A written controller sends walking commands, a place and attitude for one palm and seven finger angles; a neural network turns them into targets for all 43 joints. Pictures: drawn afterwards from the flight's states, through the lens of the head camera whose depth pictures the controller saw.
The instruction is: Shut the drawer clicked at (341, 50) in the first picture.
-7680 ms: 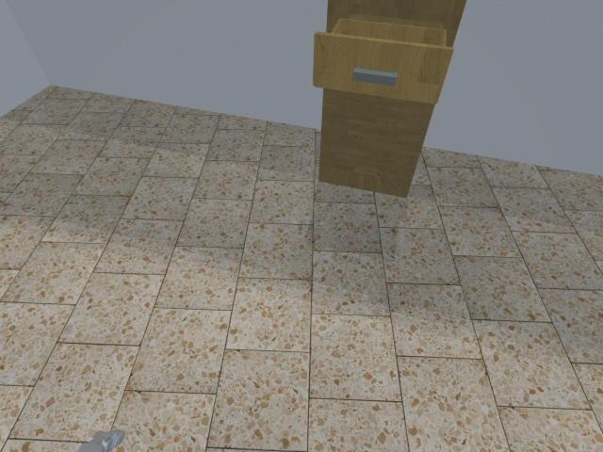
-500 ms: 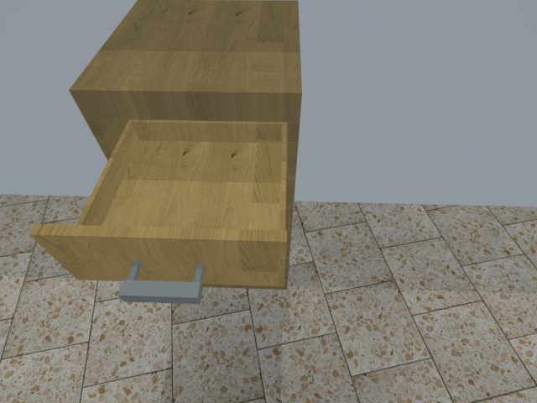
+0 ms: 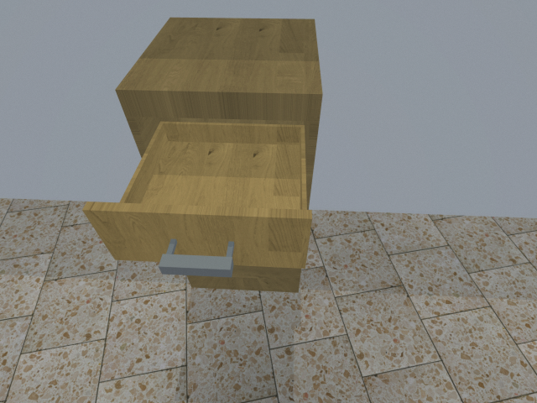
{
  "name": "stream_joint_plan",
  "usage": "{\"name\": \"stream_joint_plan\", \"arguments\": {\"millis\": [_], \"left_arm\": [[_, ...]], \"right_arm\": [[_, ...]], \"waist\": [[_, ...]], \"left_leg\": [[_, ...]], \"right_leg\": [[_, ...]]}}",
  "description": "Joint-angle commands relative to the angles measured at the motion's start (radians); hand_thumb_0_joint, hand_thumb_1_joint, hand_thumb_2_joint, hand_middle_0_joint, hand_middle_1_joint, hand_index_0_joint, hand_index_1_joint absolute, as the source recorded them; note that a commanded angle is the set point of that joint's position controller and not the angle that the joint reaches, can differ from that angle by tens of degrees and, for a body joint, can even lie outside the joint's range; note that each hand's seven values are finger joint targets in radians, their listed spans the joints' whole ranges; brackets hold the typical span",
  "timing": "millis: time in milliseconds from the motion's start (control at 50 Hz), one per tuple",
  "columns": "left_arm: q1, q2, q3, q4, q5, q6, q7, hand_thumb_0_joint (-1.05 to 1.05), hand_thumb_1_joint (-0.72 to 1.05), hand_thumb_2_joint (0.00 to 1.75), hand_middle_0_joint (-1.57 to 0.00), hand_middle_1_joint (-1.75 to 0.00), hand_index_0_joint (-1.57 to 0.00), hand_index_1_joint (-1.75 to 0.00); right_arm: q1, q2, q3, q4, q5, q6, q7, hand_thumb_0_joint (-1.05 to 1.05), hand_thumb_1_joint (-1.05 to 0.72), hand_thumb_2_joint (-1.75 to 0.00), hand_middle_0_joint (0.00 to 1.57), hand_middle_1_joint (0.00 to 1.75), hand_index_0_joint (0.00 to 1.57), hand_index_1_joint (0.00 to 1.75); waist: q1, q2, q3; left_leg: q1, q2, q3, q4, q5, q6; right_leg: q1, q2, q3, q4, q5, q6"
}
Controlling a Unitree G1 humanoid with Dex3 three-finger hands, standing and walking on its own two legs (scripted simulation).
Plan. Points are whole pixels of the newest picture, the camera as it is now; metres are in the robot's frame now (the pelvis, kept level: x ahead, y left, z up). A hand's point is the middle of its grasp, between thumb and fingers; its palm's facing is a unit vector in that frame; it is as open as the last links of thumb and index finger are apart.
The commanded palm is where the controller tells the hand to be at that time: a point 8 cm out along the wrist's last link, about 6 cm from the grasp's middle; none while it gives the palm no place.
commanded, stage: come to a stop and stand still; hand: left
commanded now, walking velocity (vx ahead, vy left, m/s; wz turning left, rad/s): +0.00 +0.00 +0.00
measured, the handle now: (199, 255) +0.37 +0.15 -0.03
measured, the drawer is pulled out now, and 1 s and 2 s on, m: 0.28 0.28 0.28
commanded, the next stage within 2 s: look again from close up in 0.18 s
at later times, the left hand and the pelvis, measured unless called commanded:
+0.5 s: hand out of the picture +0.02 +0.16 -0.17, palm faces -0.01 -0.98 -0.19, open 7.3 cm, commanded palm none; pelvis +0.03 -0.01 +0.01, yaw -1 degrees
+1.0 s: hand (161, 384) +0.17 +0.18 -0.07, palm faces +0.23 -0.96 -0.18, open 7.1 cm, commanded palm +0.13 +0.21 -0.05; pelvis +0.03 -0.01 +0.00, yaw +2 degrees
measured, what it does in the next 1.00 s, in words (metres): stands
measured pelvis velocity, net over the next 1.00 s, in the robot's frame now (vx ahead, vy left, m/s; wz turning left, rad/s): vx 0.03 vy -0.01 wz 0.04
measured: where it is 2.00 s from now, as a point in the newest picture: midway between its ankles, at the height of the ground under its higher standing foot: outside the picture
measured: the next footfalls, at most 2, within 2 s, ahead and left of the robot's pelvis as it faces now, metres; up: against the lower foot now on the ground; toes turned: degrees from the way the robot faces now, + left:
none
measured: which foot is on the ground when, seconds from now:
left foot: down 0.00-1.00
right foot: down 0.00-1.00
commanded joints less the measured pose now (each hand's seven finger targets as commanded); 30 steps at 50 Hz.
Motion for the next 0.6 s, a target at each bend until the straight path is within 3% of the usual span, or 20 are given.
{"name": "stream_joint_plan", "arguments": {"millis": [0,120,300,440,580], "left_arm": [[0.052,0.114,0.022,-0.038,0.0,-0.015,0.004,0.0,0.9,0.9,-0.2,-0.3,-0.2,-0.3],[0.079,0.103,0.014,-0.003,-0.005,-0.028,0.005,0.0,0.9,0.9,-0.2,-0.3,-0.2,-0.3],[0.107,0.083,0.004,0.074,-0.012,-0.039,0.013,0.0,0.9,0.9,-0.2,-0.3,-0.2,-0.3],[0.11,0.069,0.002,0.101,-0.012,-0.043,0.019,0.0,0.9,0.9,-0.2,-0.3,-0.2,-0.3],[0.1,0.068,0.002,0.107,-0.011,-0.041,0.021,0.0,0.9,0.9,-0.2,-0.3,-0.2,-0.3]], "right_arm": [[0.025,-0.115,-0.023,-0.045,-0.002,-0.013,-0.002,0.0,-0.9,-0.9,0.2,0.3,0.2,0.3],[0.065,-0.098,-0.012,0.007,0.004,-0.025,-0.004,0.0,-0.9,-0.9,0.2,0.3,0.2,0.3],[0.103,-0.062,0.003,0.093,0.013,-0.042,-0.016,0.0,-0.9,-0.9,0.2,0.3,0.2,0.3],[0.102,-0.047,0.004,0.129,0.014,-0.042,-0.022,0.0,-0.9,-0.9,0.2,0.3,0.2,0.3],[0.093,-0.036,0.004,0.143,0.013,-0.038,-0.024,0.0,-0.9,-0.9,0.2,0.3,0.2,0.3]], "waist": [[0.003,-0.03,0.084],[-0.003,-0.04,0.043],[-0.002,-0.025,0.001],[-0.001,-0.037,0.009],[-0.002,-0.03,0.04]], "left_leg": [[-0.108,0.107,-0.16,-0.245,-0.252,0.018],[-0.048,0.101,-0.14,-0.216,-0.151,0.014],[0.037,0.107,-0.105,-0.173,0.122,0.008],[0.062,0.107,-0.089,-0.151,0.194,0.0],[0.074,0.11,-0.084,-0.163,0.191,-0.004]], "right_leg": [[-0.037,-0.027,0.079,-0.136,-0.194,-0.039],[-0.031,-0.044,0.102,-0.155,-0.132,-0.04],[0.04,-0.054,0.09,-0.125,0.117,-0.037],[0.06,-0.067,0.088,-0.122,0.219,-0.039],[0.053,-0.067,0.088,-0.137,0.222,-0.038]]}}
